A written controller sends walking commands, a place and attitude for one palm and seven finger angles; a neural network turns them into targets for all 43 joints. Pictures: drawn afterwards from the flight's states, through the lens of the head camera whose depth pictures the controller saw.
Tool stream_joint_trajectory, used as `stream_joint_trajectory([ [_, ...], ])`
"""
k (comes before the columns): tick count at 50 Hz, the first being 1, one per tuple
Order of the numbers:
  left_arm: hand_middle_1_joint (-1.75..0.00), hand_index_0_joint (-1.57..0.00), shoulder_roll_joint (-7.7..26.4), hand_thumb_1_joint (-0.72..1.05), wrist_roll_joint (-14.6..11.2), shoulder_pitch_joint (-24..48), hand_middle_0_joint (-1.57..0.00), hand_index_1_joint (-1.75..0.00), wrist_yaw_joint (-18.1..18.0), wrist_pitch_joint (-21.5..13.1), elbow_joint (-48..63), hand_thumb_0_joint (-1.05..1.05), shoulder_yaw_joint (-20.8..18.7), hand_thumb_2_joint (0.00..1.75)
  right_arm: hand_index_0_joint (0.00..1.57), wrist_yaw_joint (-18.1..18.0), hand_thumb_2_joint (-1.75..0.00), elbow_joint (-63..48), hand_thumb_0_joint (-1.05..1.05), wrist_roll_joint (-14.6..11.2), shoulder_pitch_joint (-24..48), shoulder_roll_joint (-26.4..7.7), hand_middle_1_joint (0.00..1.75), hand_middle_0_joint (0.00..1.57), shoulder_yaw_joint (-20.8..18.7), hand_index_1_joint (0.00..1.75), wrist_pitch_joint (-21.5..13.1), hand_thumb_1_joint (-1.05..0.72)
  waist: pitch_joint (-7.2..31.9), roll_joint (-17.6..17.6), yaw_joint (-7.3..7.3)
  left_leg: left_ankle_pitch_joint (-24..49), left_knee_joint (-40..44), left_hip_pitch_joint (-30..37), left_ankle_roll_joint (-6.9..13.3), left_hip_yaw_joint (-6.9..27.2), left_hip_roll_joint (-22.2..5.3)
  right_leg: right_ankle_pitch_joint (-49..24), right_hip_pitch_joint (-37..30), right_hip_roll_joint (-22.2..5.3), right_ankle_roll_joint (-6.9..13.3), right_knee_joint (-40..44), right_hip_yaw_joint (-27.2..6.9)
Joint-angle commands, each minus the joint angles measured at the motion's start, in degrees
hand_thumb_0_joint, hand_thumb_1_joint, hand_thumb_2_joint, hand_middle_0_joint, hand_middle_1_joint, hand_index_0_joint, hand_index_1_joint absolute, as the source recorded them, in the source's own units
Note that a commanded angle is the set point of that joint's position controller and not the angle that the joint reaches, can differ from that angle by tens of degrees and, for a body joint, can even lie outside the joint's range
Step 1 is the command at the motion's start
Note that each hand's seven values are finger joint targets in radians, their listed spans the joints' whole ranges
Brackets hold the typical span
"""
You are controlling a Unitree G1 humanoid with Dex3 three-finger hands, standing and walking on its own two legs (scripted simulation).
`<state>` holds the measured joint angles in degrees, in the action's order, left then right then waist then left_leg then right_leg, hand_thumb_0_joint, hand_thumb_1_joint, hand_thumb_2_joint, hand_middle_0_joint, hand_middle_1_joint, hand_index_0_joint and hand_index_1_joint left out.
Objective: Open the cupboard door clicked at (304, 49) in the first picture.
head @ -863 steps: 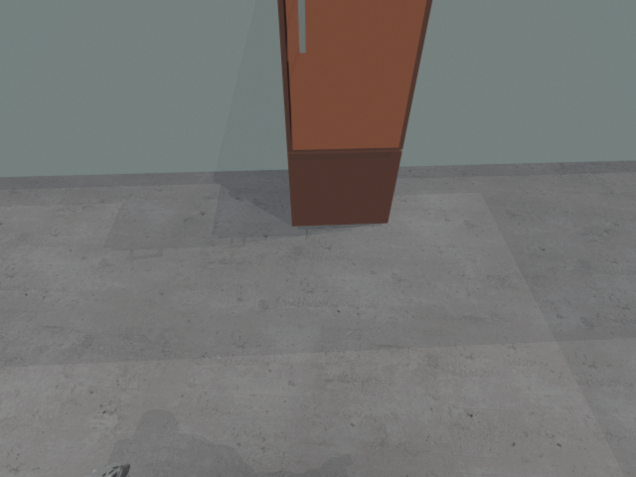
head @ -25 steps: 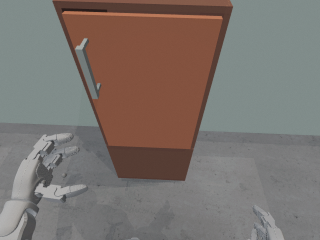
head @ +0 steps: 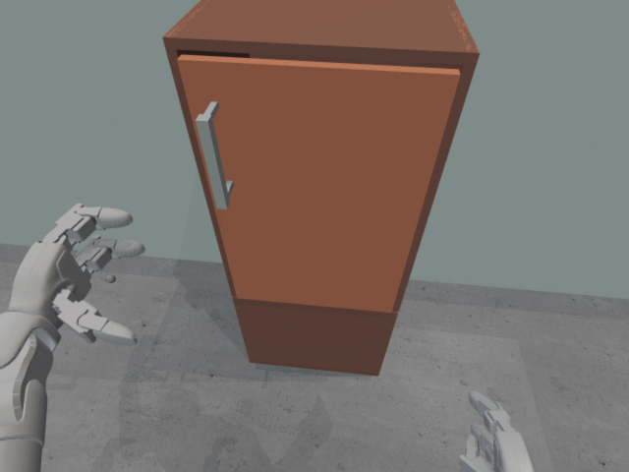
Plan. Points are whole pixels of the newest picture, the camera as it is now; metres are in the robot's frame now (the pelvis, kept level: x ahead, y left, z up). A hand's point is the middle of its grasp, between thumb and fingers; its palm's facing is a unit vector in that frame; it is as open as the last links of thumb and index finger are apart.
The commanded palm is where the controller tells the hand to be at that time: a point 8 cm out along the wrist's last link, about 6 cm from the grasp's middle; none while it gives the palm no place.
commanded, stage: raise the hand with hooked fingers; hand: left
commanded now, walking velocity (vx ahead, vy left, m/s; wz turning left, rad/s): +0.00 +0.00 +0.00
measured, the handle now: (218, 158) +0.54 +0.21 +0.11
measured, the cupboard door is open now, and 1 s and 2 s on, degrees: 0 0 0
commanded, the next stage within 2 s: move the hooked fingers beside the handle in 0.58 s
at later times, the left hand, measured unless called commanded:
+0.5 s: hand (136, 261) +0.31 +0.24 +0.13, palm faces +0.03 -1.00 -0.05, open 14.0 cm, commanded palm +0.27 +0.29 +0.14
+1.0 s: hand (139, 238) +0.34 +0.25 +0.13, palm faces +0.03 -1.00 -0.02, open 14.0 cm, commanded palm +0.32 +0.30 +0.13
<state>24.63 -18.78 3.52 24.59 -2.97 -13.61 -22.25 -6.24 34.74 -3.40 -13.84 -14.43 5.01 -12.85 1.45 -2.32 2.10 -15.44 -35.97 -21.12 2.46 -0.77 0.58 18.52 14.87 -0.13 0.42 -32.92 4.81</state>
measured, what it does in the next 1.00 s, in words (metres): stands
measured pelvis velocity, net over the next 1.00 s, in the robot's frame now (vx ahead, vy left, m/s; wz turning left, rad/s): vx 0.01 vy -0.02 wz -0.02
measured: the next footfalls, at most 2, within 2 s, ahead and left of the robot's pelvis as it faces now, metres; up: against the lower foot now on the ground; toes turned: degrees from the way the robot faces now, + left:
none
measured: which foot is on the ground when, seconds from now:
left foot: down 0.00-1.00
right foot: down 0.00-1.00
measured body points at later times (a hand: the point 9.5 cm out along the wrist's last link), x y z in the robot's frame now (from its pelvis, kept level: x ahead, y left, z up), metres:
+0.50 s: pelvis +0.01 -0.02 +0.00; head +0.01 -0.03 +0.45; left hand +0.30 +0.30 +0.14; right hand +0.17 -0.27 -0.07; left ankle +0.04 +0.09 -0.73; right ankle -0.01 -0.12 -0.73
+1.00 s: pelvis +0.01 -0.02 +0.00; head +0.02 -0.03 +0.45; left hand +0.33 +0.31 +0.14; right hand +0.16 -0.28 -0.08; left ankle +0.04 +0.09 -0.73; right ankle -0.01 -0.12 -0.73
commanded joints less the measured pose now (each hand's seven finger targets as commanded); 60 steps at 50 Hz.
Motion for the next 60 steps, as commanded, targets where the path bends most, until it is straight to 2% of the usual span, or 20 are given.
stream_joint_trajectory([
  [1,-1.20,-0.30,15.9,-0.50,-1.3,18.4,-0.30,-1.20,0.7,-2.3,9.4,0.00,-6.6,0.30,0.20,-1.4,-0.90,-8.3,0.00,-0.5,4.8,-8.5,0.30,0.20,-3.9,0.30,-3.4,-0.90,9.7,-3.6,-0.99,4.4,8.8,12.2,-1.1,5.5,-1.5,-6.0,3.9,1.7,1.4,6.1,-1.0],
  [4,-1.20,-0.30,17.7,-0.50,-1.4,20.6,-0.30,-1.20,1.4,-1.5,6.9,0.00,-7.5,0.30,0.20,-1.5,-0.90,-7.9,0.00,-0.6,4.5,-8.9,0.30,0.20,-3.8,0.30,-3.3,-0.90,9.2,-3.5,-0.96,4.5,9.2,12.1,-0.8,5.1,-1.2,-6.3,3.1,1.7,1.4,7.2,-1.4],
  [6,-1.20,-0.30,15.5,-0.50,-1.5,18.5,-0.30,-1.20,1.9,-1.1,5.1,0.00,-6.0,0.30,0.20,-1.3,-0.90,-8.1,0.00,-0.8,4.2,-8.8,0.30,0.20,-4.1,0.30,-3.5,-0.90,9.0,-2.0,-1.08,5.0,9.1,12.3,-0.7,4.9,-1.2,-6.8,3.4,1.7,1.3,7.3,-1.2],
  [12,-1.20,-0.30,17.0,-0.50,-2.0,17.1,-0.30,-1.20,2.1,-1.6,7.1,0.00,-7.7,0.30,0.20,-0.5,-0.90,-8.4,0.00,-0.5,3.8,-9.1,0.30,0.20,-4.6,0.30,-3.4,-0.90,10.5,-0.7,-0.45,8.8,7.6,12.0,-0.3,3.3,-0.9,-10.9,1.5,1.5,1.1,7.1,-2.1],
  [15,-1.20,-0.30,18.1,-0.50,-2.1,18.2,-0.30,-1.20,1.1,-2.8,9.1,0.00,-9.4,0.30,0.20,-0.4,-0.90,-8.4,0.00,-0.5,3.9,-8.8,0.30,0.20,-4.8,0.30,-3.6,-0.90,12.1,-3.2,-0.36,9.8,7.1,12.6,-0.3,2.6,-0.6,-12.3,1.1,1.4,0.9,6.8,-2.5],
  [17,-1.20,-0.30,17.8,-0.50,-1.9,18.2,-0.30,-1.20,0.4,-3.1,8.6,0.00,-9.0,0.30,0.20,-0.6,-0.90,-7.9,0.00,-0.4,3.5,-8.9,0.30,0.20,-4.8,0.30,-3.4,-0.90,10.5,-0.8,-0.68,9.1,7.0,11.7,-0.1,2.4,-0.8,-11.7,1.4,1.5,0.7,7.0,-2.7],
  [21,-1.20,-0.30,17.3,-0.50,-1.3,18.5,-0.30,-1.20,0.3,-3.6,9.2,0.00,-8.5,0.30,0.20,-0.8,-0.90,-7.9,0.00,-0.5,3.8,-8.5,0.30,0.20,-4.9,0.30,-3.6,-0.90,12.1,-5.1,-0.91,10.4,6.5,13.1,0.0,1.9,-0.5,-13.6,1.2,1.1,0.6,6.7,-3.2],
  [23,-1.20,-0.30,17.2,-0.50,-1.6,17.4,-0.30,-1.20,0.6,-3.2,7.9,0.00,-8.6,0.30,0.20,-0.9,-0.90,-7.8,0.00,-0.5,3.7,-8.7,0.30,0.20,-4.9,0.30,-3.4,-0.90,12.0,-1.4,-0.93,10.8,6.2,12.1,0.1,1.7,-0.5,-15.1,0.6,1.1,0.3,6.6,-3.4],
  [25,-1.20,-0.30,16.3,-0.50,-1.8,17.9,-0.30,-1.20,1.0,-3.0,7.7,0.00,-7.8,0.30,0.20,-1.0,-0.90,-7.7,0.00,-0.7,3.9,-8.6,0.30,0.20,-4.9,0.30,-3.4,-0.90,11.1,-2.6,-1.10,10.9,6.2,12.1,0.0,1.7,-0.5,-15.2,1.3,1.1,0.3,6.5,-3.2],
  [27,-1.20,-0.30,16.3,-0.50,-2.1,17.5,-0.30,-1.20,1.2,-2.5,6.2,0.00,-7.7,0.30,0.20,-1.0,-0.90,-7.5,0.00,-0.8,3.6,-8.7,0.30,0.20,-4.9,0.30,-3.2,-0.90,10.1,-0.5,-1.10,9.9,6.0,11.3,0.0,1.5,-0.5,-14.5,1.3,1.0,0.0,6.8,-3.5],
  [34,-1.20,-0.30,16.6,-0.50,-2.4,17.6,-0.30,-1.20,1.4,-2.7,6.8,0.00,-8.4,0.30,0.20,-0.8,-0.90,-8.0,0.00,-0.8,4.0,-8.5,0.30,0.20,-5.0,0.30,-2.8,-0.90,12.7,0.4,-0.98,12.3,5.0,11.5,0.2,1.0,-0.3,-19.0,0.0,0.5,-0.6,6.0,-4.2],
  [37,-1.20,-0.30,18.0,-0.50,-1.8,22.9,-0.30,-1.20,1.4,-2.6,3.3,0.00,-8.0,0.30,0.20,-1.2,-0.90,-6.7,0.00,-1.0,3.4,-8.8,0.30,0.20,-4.8,0.30,-2.0,-0.90,9.2,0.9,-2.23,10.2,4.8,10.0,0.1,1.0,-0.4,-16.3,2.5,0.7,-0.6,6.6,-4.4],
  [41,-1.20,-0.30,19.9,-0.50,-0.9,26.7,-0.30,-1.20,1.8,-3.5,-0.2,0.00,-8.5,0.30,0.20,-1.5,-0.90,-6.8,0.00,-0.9,3.2,-8.9,0.30,0.20,-4.8,0.30,-1.7,-0.90,11.6,-1.7,-2.26,9.5,4.6,9.9,0.2,1.2,-0.1,-15.2,2.0,0.3,-0.4,6.3,-5.1],
  [42,-1.20,-0.30,20.8,-0.50,-1.0,28.1,-0.30,-1.20,2.0,-3.7,-1.3,0.00,-8.9,0.30,0.20,-1.5,-0.90,-6.5,0.00,-0.9,2.9,-9.1,0.30,0.20,-4.8,0.30,-1.3,-0.90,11.8,0.4,-2.48,9.8,4.0,9.2,0.3,1.0,-0.3,-16.1,1.4,0.2,-0.7,6.2,-5.8],
  [44,-1.20,-0.30,20.6,-0.50,-0.7,30.4,-0.30,-1.20,2.8,-4.4,-3.1,0.00,-8.1,0.30,0.20,-1.4,-0.90,-6.3,0.00,-0.9,2.5,-9.1,0.30,0.20,-4.8,0.30,-1.1,-0.90,12.8,-1.9,-2.71,10.2,4.0,9.4,0.1,1.0,-0.2,-16.7,1.5,0.2,-0.4,5.6,-5.4],
  [47,-1.20,-0.30,21.3,-0.50,-0.8,32.3,-0.30,-1.20,3.5,-4.9,-7.1,0.00,-8.0,0.30,0.20,-1.4,-0.90,-6.2,0.00,-1.0,1.5,-9.5,0.30,0.20,-4.8,0.30,-0.6,-0.90,12.5,-0.8,-2.92,9.3,3.8,8.8,0.1,1.2,-0.4,-15.0,2.4,0.4,-0.2,5.7,-5.2],
  [50,-1.20,-0.30,21.0,-0.50,-0.2,32.5,-0.30,-1.20,3.7,-5.5,-8.4,0.00,-7.3,0.30,0.20,-1.1,-0.90,-6.6,0.00,-1.0,1.2,-9.6,0.30,0.20,-5.0,0.30,-0.4,-0.90,13.5,-3.0,-2.59,9.4,4.1,9.5,0.1,1.6,-0.3,-14.4,3.6,0.8,0.4,5.1,-4.3],
  [52,-1.20,-0.30,21.2,-0.50,-0.6,34.1,-0.30,-1.20,3.6,-5.7,-9.2,0.00,-7.2,0.30,0.20,-1.0,-0.90,-6.7,0.00,-0.9,0.5,-9.9,0.30,0.20,-5.2,0.30,-0.1,-0.90,13.6,-0.6,-2.61,9.2,4.1,9.0,0.2,1.8,-0.5,-13.9,3.3,0.9,0.5,5.0,-4.2],
  [56,-1.20,-0.30,21.7,-0.50,0.4,33.4,-0.30,-1.20,2.8,-6.0,-9.9,0.00,-8.1,0.30,0.20,-0.6,-0.90,-7.1,0.00,-0.8,-0.3,-10.0,0.30,0.20,-5.5,0.30,0.4,-0.90,15.0,-2.7,-2.09,10.3,4.3,9.7,0.1,1.9,-0.5,-14.3,4.1,1.2,0.7,4.2,-3.5],
  [60,-1.20,-0.30,24.0,-0.50,1.2,38.6,-0.30,-1.20,2.1,-6.0,-13.8,0.00,-8.7,0.30,0.20,-0.7,-0.90,-6.5,0.00,-0.7,-1.7,-10.7,0.30,0.20,-5.4,0.30,1.3,-0.90,12.9,-0.5,-3.28,7.3,4.6,7.5,0.1,2.3,-0.7,-10.9,6.1,1.4,0.6,4.4,-3.4],
])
